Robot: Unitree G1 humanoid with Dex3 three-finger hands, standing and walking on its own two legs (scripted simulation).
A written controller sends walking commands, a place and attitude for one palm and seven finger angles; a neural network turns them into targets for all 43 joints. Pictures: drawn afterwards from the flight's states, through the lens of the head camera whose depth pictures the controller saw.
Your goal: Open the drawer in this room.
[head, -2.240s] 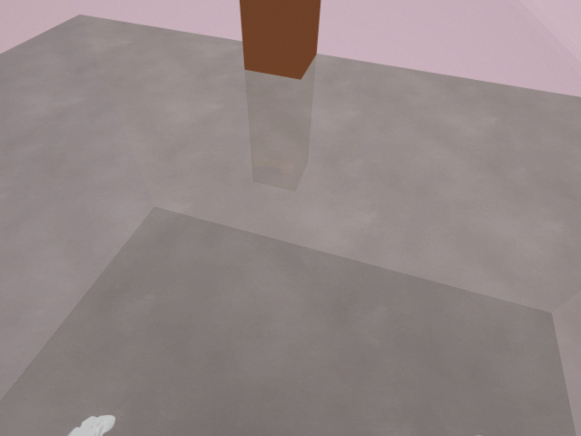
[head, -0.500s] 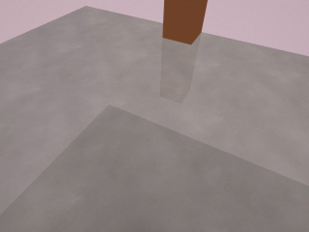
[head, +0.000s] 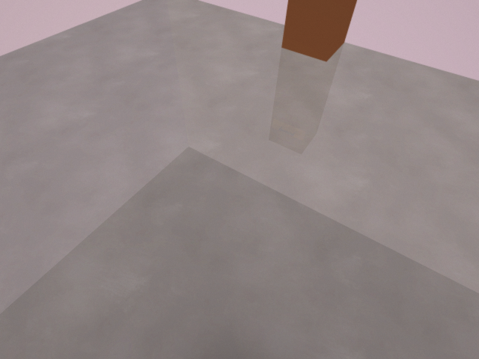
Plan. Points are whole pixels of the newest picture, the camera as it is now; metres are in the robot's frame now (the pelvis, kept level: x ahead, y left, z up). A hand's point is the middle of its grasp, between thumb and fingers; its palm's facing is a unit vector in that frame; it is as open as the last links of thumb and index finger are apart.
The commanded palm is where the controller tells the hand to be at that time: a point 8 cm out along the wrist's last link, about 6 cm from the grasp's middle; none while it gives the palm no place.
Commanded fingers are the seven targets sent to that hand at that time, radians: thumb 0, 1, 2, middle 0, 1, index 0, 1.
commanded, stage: turn or walk to find it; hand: left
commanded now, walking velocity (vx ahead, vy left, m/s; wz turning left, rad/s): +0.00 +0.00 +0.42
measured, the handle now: out of the picture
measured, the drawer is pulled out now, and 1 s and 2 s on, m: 0.00 0.00 0.00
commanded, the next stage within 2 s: stand and wait in 0.48 s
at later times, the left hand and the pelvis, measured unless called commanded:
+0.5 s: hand out of the picture +0.07 +0.21 -0.15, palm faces +0.19 -0.95 -0.25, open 7.4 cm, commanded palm none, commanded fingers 0.00 0.90 0.90 -0.20 -0.30 -0.20 -0.30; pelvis -0.01 +0.00 +0.01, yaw +12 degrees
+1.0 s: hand out of the picture -0.11 +0.16 -0.18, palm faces +0.37 -0.91 -0.19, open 7.4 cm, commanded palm none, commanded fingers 0.00 0.90 0.90 -0.20 -0.30 -0.20 -0.30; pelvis -0.03 +0.00 +0.00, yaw +17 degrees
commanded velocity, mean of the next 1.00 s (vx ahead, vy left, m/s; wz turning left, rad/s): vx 0.00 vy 0.00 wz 0.24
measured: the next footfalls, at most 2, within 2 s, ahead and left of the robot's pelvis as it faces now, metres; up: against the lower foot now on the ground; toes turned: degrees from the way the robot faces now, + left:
left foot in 0.10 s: +0.06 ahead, +0.11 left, +0.00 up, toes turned +7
right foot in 0.54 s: +0.03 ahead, -0.12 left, +0.00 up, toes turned +12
